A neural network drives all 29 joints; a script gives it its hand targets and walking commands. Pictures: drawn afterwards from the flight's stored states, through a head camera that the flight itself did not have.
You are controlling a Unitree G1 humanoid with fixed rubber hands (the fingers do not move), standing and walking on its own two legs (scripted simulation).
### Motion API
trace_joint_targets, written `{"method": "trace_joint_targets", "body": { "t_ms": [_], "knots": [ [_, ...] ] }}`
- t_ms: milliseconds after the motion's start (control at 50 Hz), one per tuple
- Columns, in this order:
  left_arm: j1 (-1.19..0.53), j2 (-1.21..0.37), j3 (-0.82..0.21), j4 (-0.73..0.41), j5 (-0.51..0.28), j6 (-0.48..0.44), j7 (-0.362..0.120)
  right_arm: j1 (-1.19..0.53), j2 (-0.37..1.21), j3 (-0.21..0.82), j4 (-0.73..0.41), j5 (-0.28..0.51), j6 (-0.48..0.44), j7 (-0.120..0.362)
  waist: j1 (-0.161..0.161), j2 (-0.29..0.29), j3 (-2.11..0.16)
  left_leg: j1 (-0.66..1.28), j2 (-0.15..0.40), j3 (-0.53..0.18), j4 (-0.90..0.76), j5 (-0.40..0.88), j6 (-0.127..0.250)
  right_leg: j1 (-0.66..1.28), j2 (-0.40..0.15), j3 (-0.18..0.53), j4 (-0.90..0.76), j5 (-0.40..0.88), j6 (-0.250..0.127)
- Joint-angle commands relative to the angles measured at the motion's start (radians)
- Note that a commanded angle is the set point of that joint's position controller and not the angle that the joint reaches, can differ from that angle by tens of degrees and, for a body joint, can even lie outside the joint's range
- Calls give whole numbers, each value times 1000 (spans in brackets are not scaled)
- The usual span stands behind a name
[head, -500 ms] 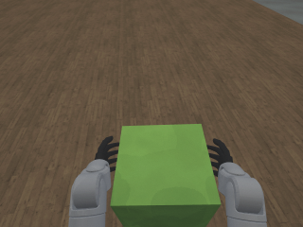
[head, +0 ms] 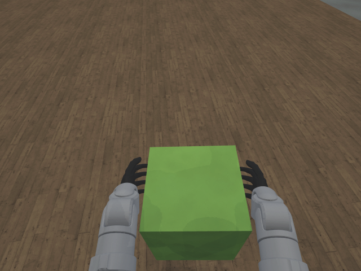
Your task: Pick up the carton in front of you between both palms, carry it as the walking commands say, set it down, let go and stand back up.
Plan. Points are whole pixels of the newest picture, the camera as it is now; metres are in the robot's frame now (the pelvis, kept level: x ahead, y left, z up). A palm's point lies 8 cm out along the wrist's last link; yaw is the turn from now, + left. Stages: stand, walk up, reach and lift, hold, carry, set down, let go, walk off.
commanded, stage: carry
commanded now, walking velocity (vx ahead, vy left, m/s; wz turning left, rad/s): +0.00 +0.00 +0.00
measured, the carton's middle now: (193, 206) +0.29 +0.00 -0.05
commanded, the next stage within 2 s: hold in 0.26 s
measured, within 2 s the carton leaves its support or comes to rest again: neither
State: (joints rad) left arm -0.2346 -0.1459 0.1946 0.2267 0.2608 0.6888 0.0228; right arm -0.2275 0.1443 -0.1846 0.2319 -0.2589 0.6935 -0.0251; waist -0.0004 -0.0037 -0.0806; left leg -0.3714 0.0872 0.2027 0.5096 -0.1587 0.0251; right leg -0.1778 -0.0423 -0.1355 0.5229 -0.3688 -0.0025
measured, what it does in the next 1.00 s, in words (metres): shifts its weight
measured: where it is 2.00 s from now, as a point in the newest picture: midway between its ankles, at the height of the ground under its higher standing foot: outside the picture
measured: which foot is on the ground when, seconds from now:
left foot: down 0.00-1.00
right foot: down 0.00-1.00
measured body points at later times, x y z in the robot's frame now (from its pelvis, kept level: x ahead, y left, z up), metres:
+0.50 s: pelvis -0.02 +0.00 +0.01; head -0.03 +0.02 +0.46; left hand +0.29 +0.12 +0.04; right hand +0.26 -0.18 +0.03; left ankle +0.06 +0.13 -0.73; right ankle -0.06 -0.11 -0.73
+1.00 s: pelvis -0.05 +0.03 -0.02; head +0.05 +0.03 +0.42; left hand +0.34 +0.11 -0.05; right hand +0.29 -0.19 -0.05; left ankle +0.06 +0.12 -0.73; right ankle -0.06 -0.11 -0.73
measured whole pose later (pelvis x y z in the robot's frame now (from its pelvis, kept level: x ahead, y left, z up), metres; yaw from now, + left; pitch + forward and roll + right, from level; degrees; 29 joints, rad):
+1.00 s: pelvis -0.05 +0.03 -0.02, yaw -12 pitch +7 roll +0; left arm -0.59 -0.25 0.54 0.54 0.47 0.40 0.02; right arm -0.62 0.12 -0.52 0.68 -0.47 0.36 0.08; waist 0.03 -0.03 0.09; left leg -0.60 -0.05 -0.05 0.68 -0.19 0.01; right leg -0.51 0.05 0.14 0.74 -0.35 0.02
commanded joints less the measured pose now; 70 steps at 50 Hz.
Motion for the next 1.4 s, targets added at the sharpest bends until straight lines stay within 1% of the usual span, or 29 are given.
{"method": "trace_joint_targets", "body": {
  "t_ms": [0,80,140,240,260,280,300,320,340,360,400,420,500,580,600,660,700,740,800,840,880,920,960,1060,1140,1180,1240,1300,1380],
  "knots": [
    [-443,-905,-555,-47,-250,-60,-236,-488,896,550,-80,257,-74,238,0,6,-248,222,93,-115,-37,182,0,-55,-106,84,-99,201,-17],
    [-408,-922,-608,-106,-279,-21,-232,-453,911,601,-143,287,-36,233,-1,7,-270,224,96,-111,-24,231,3,-43,-105,81,-80,243,-13],
    [-373,-900,-597,-111,-271,9,-225,-419,887,588,-151,281,-6,228,-1,5,-269,216,99,-111,-20,243,3,-44,-105,81,-74,253,-11],
    [-383,-891,-586,-116,-267,12,-223,-433,878,579,-153,280,-2,228,-2,6,-243,197,98,-114,-29,206,-2,-60,-106,86,-85,223,-13],
    [-285,-898,-561,-153,-270,13,-228,-358,900,551,-127,270,-12,232,25,-106,-116,529,-178,-263,-56,397,10,-133,90,250,-180,498,-21],
    [-312,-849,-575,-192,-268,-1,-227,-346,876,539,-150,252,-34,221,-10,-117,-153,607,-161,-290,-49,473,1,-134,94,258,-188,525,-24],
    [-342,-870,-588,-195,-273,-2,-229,-355,864,523,-141,233,-40,215,-12,-46,-165,543,-160,-287,-66,481,-14,-25,104,258,-181,559,-20],
    [-340,-875,-596,-181,-266,-4,-224,-373,863,521,-143,241,-47,214,-9,-37,-179,589,-168,-281,-72,490,-18,-41,107,250,-186,569,-13],
    [-362,-871,-602,-176,-268,-5,-229,-369,855,500,-118,228,-54,209,-25,-39,-177,563,-165,-276,-86,430,-29,5,112,250,-214,474,-24],
    [-360,-885,-611,-171,-267,-7,-231,-382,858,509,-117,228,-59,211,-15,-9,-151,532,-179,-264,-93,386,-34,15,111,251,-218,466,-24],
    [-356,-894,-599,-146,-258,-14,-229,-416,870,523,-114,247,-64,220,-8,0,-165,544,-191,-266,-102,360,-30,16,110,252,-222,467,-13],
    [-353,-892,-588,-140,-248,-16,-229,-427,874,529,-107,249,-63,226,7,-10,-162,531,-193,-262,-110,319,-31,24,110,247,-232,427,-8],
    [-359,-914,-542,-73,-215,-17,-231,-496,887,535,-76,264,-65,255,33,-17,-117,553,-193,-257,-121,205,-24,-75,102,242,-249,276,-10],
    [-455,-935,-492,-2,-196,-21,-246,-593,888,489,3,239,-76,275,34,-28,-54,557,-184,-250,-122,67,-23,-174,91,238,-270,83,-33],
    [-500,-944,-473,30,-191,-26,-251,-631,886,465,41,223,-85,281,33,-34,-37,556,-183,-247,-117,10,-25,-205,88,235,-275,9,-43],
    [-644,-984,-402,154,-170,-51,-268,-753,885,361,183,162,-130,303,20,-21,-24,534,-176,-253,-100,-126,-34,-265,92,227,-240,-113,-58],
    [-728,-995,-336,251,-140,-72,-271,-827,876,267,286,104,-167,312,9,-6,-25,490,-163,-270,-96,-213,-42,-274,106,219,-189,-149,-61],
    [-782,-975,-243,329,-93,-92,-258,-876,836,152,369,36,-198,309,-3,21,-19,433,-153,-288,-93,-273,-47,-285,124,211,-132,-146,-60],
    [-787,-887,-87,412,-4,-125,-214,-887,737,-1,460,-64,-232,282,-3,27,6,353,-151,-302,-60,-276,-48,-344,137,203,-65,-122,-65],
    [-755,-814,2,438,50,-159,-182,-868,668,-67,488,-110,-257,266,11,31,6,290,-156,-298,-26,-231,-47,-396,141,202,-23,-91,-62],
    [-717,-754,57,450,91,-207,-158,-852,618,-88,500,-126,-292,258,35,31,-28,222,-163,-285,25,-152,-48,-455,143,200,20,-48,-55],
    [-690,-727,73,438,111,-271,-140,-829,591,-73,507,-121,-344,259,52,25,-96,164,-170,-273,87,-47,-53,-523,149,196,69,10,-46],
    [-685,-741,36,412,106,-344,-127,-813,603,-28,506,-98,-410,264,53,14,-187,128,-175,-267,147,68,-55,-594,162,190,117,69,-37],
    [-780,-844,-176,347,14,-520,-115,-883,717,173,478,18,-572,259,42,-18,-524,92,-180,-268,315,280,-56,-756,196,170,256,149,-12],
    [-826,-905,-348,256,-60,-577,-112,-932,801,346,409,99,-624,231,59,-30,-875,60,-191,-251,460,401,-65,-850,207,165,373,248,9],
    [-831,-903,-402,222,-90,-574,-119,-935,822,400,375,126,-619,216,63,-29,-990,-1,-201,-234,511,404,-69,-867,209,167,417,278,19],
    [-829,-895,-421,219,-109,-546,-139,-921,843,426,374,139,-587,206,75,-31,-1014,-162,-212,-207,556,306,-77,-898,211,173,464,243,30],
    [-834,-880,-389,258,-105,-511,-164,-921,859,405,415,134,-550,206,88,-38,-940,-337,-219,-188,589,183,-77,-956,209,179,497,165,31],
    [-848,-852,-321,323,-93,-480,-186,-948,853,353,481,120,-520,204,105,-51,-866,-501,-220,-178,641,117,-73,-1047,207,181,545,113,30]
  ]
}}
